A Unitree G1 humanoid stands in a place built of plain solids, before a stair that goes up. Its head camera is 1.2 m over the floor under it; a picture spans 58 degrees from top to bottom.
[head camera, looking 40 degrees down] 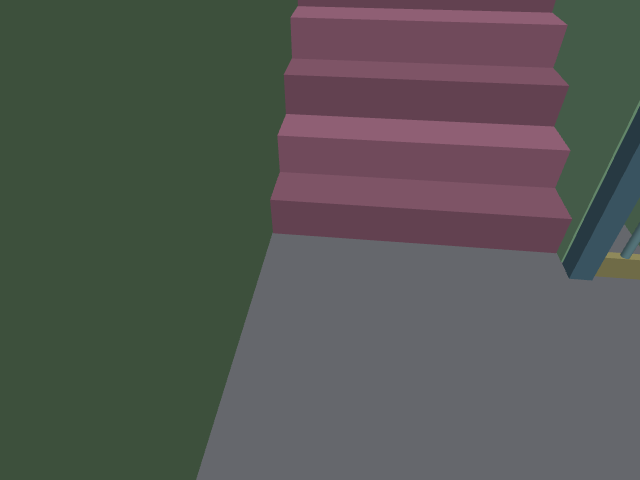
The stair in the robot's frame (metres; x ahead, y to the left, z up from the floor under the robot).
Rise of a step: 0.18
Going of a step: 0.22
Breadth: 1.20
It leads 6 degrees to the right of straight ahead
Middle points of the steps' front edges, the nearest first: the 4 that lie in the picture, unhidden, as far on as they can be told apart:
1.41 -0.39 0.18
1.63 -0.41 0.36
1.85 -0.44 0.54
2.07 -0.46 0.72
